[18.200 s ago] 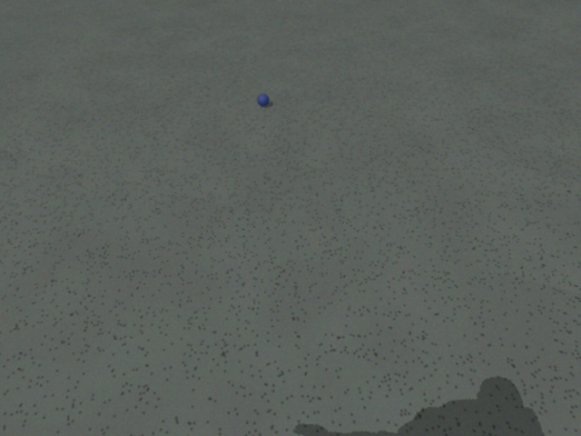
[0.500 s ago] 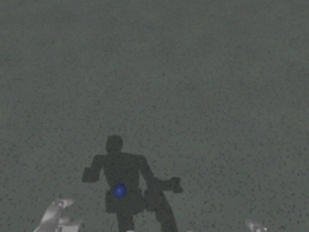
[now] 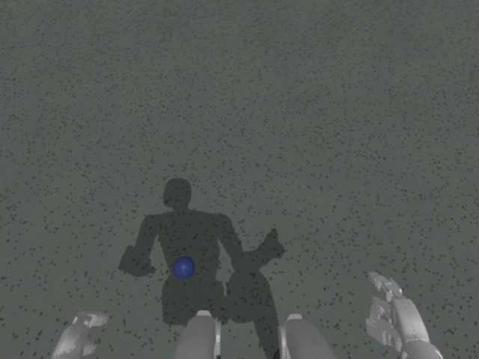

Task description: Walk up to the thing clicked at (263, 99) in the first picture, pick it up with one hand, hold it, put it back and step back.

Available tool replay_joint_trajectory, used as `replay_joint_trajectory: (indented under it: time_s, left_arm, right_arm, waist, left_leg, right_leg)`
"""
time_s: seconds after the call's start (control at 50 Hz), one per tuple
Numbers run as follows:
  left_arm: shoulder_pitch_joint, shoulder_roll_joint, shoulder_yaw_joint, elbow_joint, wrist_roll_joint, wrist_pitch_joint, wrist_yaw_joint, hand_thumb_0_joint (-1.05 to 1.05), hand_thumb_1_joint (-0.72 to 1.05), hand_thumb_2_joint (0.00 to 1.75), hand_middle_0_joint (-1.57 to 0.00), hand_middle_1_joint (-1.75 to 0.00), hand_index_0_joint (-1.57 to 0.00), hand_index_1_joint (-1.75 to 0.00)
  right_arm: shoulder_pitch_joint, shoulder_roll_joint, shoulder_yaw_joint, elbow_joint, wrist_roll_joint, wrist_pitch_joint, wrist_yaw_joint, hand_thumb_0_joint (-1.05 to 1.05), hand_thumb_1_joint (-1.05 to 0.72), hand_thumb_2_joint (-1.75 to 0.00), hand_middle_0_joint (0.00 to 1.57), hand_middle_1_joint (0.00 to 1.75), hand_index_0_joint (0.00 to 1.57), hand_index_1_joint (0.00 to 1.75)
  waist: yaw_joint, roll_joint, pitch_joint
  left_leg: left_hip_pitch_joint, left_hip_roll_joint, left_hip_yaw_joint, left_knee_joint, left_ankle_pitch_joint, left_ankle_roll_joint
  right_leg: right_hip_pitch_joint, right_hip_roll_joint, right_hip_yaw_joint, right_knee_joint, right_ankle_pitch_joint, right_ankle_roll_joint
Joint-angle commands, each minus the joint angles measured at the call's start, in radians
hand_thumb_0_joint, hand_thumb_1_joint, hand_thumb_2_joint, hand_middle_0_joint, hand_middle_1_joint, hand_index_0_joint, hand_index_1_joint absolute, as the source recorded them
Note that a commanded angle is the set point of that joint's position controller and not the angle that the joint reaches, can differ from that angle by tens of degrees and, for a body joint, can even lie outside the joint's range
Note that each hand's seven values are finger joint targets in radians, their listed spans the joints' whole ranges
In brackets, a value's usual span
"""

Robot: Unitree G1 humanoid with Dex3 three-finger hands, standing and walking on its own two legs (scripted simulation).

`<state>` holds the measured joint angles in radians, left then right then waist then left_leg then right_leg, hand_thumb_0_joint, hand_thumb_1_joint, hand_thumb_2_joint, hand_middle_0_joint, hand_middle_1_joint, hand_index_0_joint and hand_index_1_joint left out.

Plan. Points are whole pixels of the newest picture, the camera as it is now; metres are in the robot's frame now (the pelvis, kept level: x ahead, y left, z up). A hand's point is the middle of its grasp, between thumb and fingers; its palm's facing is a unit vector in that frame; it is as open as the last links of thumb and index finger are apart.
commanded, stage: rise first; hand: left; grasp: from above
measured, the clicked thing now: (183, 267) +0.40 +0.21 -0.63
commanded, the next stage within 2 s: approach in 2.00 s
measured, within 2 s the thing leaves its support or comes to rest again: neither
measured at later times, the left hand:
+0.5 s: hand (129, 313) +0.23 +0.29 -0.32, palm faces -0.44 -0.47 -0.77, open 14.1 cm
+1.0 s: hand (142, 293) +0.29 +0.29 -0.44, palm faces -0.48 -0.17 -0.86, open 14.2 cm
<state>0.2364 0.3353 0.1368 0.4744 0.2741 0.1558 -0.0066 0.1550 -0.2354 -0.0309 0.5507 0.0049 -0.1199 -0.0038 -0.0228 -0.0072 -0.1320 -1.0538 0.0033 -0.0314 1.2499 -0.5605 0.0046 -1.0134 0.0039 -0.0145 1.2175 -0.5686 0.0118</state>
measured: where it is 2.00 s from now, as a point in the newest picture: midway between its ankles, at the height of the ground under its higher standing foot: outside the picture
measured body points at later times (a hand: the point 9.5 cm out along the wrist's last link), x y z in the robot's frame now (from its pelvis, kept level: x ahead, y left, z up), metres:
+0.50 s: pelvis -0.06 -0.01 -0.18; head +0.14 +0.00 +0.22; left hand +0.25 +0.31 -0.28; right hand +0.14 -0.28 -0.31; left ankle +0.01 +0.11 -0.63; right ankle +0.01 -0.13 -0.63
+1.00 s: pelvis -0.09 +0.00 -0.28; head +0.12 +0.04 +0.12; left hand +0.31 +0.30 -0.39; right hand +0.00 -0.29 -0.40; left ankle +0.01 +0.11 -0.63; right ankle +0.00 -0.13 -0.63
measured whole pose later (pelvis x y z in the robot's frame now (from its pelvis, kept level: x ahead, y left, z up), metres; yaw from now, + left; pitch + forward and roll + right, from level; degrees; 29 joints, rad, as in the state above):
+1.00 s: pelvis -0.09 +0.00 -0.28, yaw -4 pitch +33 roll -6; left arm -0.56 0.63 0.13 1.09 1.07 -0.30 0.27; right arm 0.13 -0.28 -0.04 0.76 -0.05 -0.07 0.09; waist -0.08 -0.01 -0.12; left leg -2.16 -0.01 -0.09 2.23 -0.65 0.00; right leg -2.09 0.02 -0.06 2.18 -0.67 0.02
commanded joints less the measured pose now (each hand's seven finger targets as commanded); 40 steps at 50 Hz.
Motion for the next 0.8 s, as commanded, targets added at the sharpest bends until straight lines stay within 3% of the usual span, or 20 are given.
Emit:
replay_joint_trajectory:
  time_s: [0.0,0.02,0.06,0.1,0.14,0.22,0.26,0.3,0.34,0.4,0.5,0.62,0.68,0.74,0.78]
  left_arm:
    - [0.089,0.166,0.073,-0.155,0.031,-0.013,0.027,0.0,-0.56,0.95,-0.08,-1.08,-0.08,-1.07]
    - [0.098,0.162,0.071,-0.172,0.032,-0.014,0.025,0.0,-0.56,0.95,-0.08,-1.08,-0.08,-1.07]
    - [0.032,0.17,0.056,-0.199,0.046,-0.024,0.028,0.0,-0.56,0.95,-0.07,-1.08,-0.08,-1.07]
    - [-0.05,0.207,0.066,-0.155,0.081,-0.047,0.033,0.0,-0.55,0.95,-0.07,-1.08,-0.07,-1.07]
    - [-0.12,0.248,0.088,-0.084,0.128,-0.089,0.041,0.0,-0.55,0.96,-0.07,-1.07,-0.07,-1.06]
    - [-0.21,0.262,0.062,-0.019,0.225,-0.202,0.05,0.0,-0.52,0.95,-0.06,-1.07,-0.07,-1.06]
    - [-0.244,0.286,0.055,-0.001,0.265,-0.259,0.061,0.0,-0.51,0.95,-0.06,-1.08,-0.07,-1.07]
    - [-0.302,0.331,0.072,0.01,0.307,-0.304,0.082,0.0,-0.52,0.97,-0.07,-1.06,-0.07,-1.06]
    - [-0.329,0.393,0.11,0.033,0.354,-0.323,0.112,0.0,-0.57,1.01,-0.07,-1.05,-0.07,-1.06]
    - [-0.397,0.378,0.092,0.099,0.41,-0.329,0.153,0.0,-0.59,1.03,-0.08,-1.04,-0.07,-1.06]
    - [-0.59,0.469,0.123,0.166,0.484,-0.326,0.193,0.0,-0.58,1.02,-0.08,-1.05,-0.07,-1.05]
    - [-0.791,0.559,0.12,0.267,0.578,-0.353,0.188,0.0,-0.55,1.04,-0.05,-1.04,-0.04,-1.05]
    - [-0.866,0.538,0.082,0.329,0.61,-0.385,0.191,0.0,-0.55,1.04,-0.05,-1.03,-0.04,-1.04]
    - [-0.924,0.569,0.072,0.385,0.644,-0.426,0.201,0.0,-0.55,1.04,-0.05,-1.02,-0.05,-1.03]
    - [-0.93,0.565,0.064,0.426,0.674,-0.448,0.215,0.0,-0.56,1.05,-0.06,-1.0,-0.05,-1.01]
  right_arm:
    - [0.012,-0.158,-0.064,-0.14,0.004,-0.054,-0.006,0.0,-0.92,-0.91,0.2,0.3,0.2,0.3]
    - [0.006,-0.157,-0.064,-0.145,0.004,-0.055,-0.003,0.0,-0.92,-0.91,0.2,0.3,0.2,0.3]
    - [-0.003,-0.162,-0.066,-0.143,0.004,-0.062,-0.001,0.0,-0.91,-0.9,0.2,0.3,0.2,0.3]
    - [-0.012,-0.165,-0.064,-0.135,0.008,-0.072,-0.001,0.0,-0.9,-0.9,0.2,0.3,0.2,0.3]
    - [-0.025,-0.169,-0.066,-0.116,0.002,-0.082,0.001,0.0,-0.9,-0.9,0.2,0.3,0.2,0.3]
    - [-0.032,-0.185,-0.077,-0.089,-0.006,-0.102,0.011,0.0,-0.88,-0.89,0.2,0.3,0.2,0.3]
    - [-0.032,-0.195,-0.081,-0.067,-0.008,-0.109,0.019,0.0,-0.87,-0.89,0.2,0.3,0.2,0.3]
    - [-0.031,-0.208,-0.086,-0.049,-0.01,-0.112,0.029,0.0,-0.87,-0.89,0.2,0.3,0.2,0.3]
    - [-0.027,-0.224,-0.088,-0.029,-0.009,-0.105,0.034,0.0,-0.9,-0.9,0.2,0.3,0.2,0.3]
    - [-0.014,-0.231,-0.099,-0.002,-0.008,-0.092,0.044,0.0,-0.91,-0.9,0.2,0.3,0.2,0.3]
    - [0.019,-0.233,-0.111,0.034,-0.017,-0.067,0.057,0.0,-0.9,-0.9,0.2,0.3,0.2,0.3]
    - [0.033,-0.237,-0.107,0.074,-0.022,-0.039,0.05,0.0,-0.87,-0.9,0.2,0.3,0.2,0.3]
    - [0.042,-0.231,-0.099,0.091,-0.027,-0.033,0.05,0.0,-0.87,-0.89,0.2,0.3,0.2,0.3]
    - [0.045,-0.233,-0.092,0.104,-0.034,-0.028,0.053,0.0,-0.88,-0.9,0.2,0.3,0.2,0.3]
    - [0.046,-0.232,-0.085,0.112,-0.038,-0.021,0.06,0.0,-0.88,-0.9,0.2,0.3,0.2,0.3]
  waist:
    - [0.014,0.093,-0.303]
    - [0.016,0.09,-0.314]
    - [-0.006,0.09,-0.313]
    - [-0.022,0.064,-0.288]
    - [-0.02,0.055,-0.27]
    - [-0.012,0.089,-0.368]
    - [-0.003,0.11,-0.439]
    - [0.004,0.109,-0.49]
    - [0.028,0.15,-0.551]
    - [0.018,0.107,-0.6]
    - [0.038,0.058,-0.688]
    - [0.019,0.055,-0.674]
    - [-0.007,0.046,-0.602]
    - [-0.023,0.064,-0.53]
    - [-0.021,0.087,-0.509]
  left_leg:
    - [0.197,0.004,-0.02,-0.105,0.341,0.003]
    - [0.182,0.004,-0.022,-0.093,0.338,0.003]
    - [0.141,0.004,-0.023,-0.056,0.306,0.005]
    - [0.046,-0.004,-0.015,0.003,0.242,0.012]
    - [-0.049,-0.006,-0.01,0.067,0.167,0.015]
    - [-0.144,-0.013,-0.005,0.188,0.149,0.011]
    - [-0.18,-0.016,0.002,0.267,0.194,0.013]
    - [-0.224,-0.017,-0.002,0.327,0.21,0.013]
    - [-0.214,-0.011,-0.011,0.369,0.265,0.005]
    - [-0.261,-0.009,-0.009,0.44,0.287,0.008]
    - [-0.413,-0.016,0.016,0.541,0.172,0.023]
    - [-0.551,-0.019,0.026,0.606,0.004,0.027]
    - [-0.631,-0.023,0.022,0.631,-0.097,0.033]
    - [-0.687,-0.026,0.007,0.647,-0.178,0.035]
    - [-0.697,-0.029,0.002,0.655,-0.187,0.033]
  right_leg:
    - [0.048,0.018,-0.027,-0.055,0.265,-0.044]
    - [0.034,0.019,-0.027,-0.038,0.26,-0.045]
    - [-0.02,0.019,-0.024,-0.005,0.244,-0.043]
    - [-0.074,0.016,-0.018,0.028,0.212,-0.041]
    - [-0.155,0.014,-0.011,0.086,0.154,-0.04]
    - [-0.288,0.015,-0.002,0.221,0.137,-0.04]
    - [-0.341,0.018,0.0,0.289,0.174,-0.04]
    - [-0.394,0.019,-0.003,0.351,0.186,-0.041]
    - [-0.441,0.017,-0.011,0.417,0.211,-0.045]
    - [-0.493,0.023,-0.026,0.465,0.226,-0.043]
    - [-0.498,0.025,-0.024,0.502,0.153,-0.037]
    - [-0.579,0.031,-0.037,0.561,-0.001,-0.037]
    - [-0.657,0.037,-0.042,0.577,-0.109,-0.04]
    - [-0.723,0.04,-0.05,0.598,-0.189,-0.043]
    - [-0.75,0.039,-0.058,0.622,-0.19,-0.045]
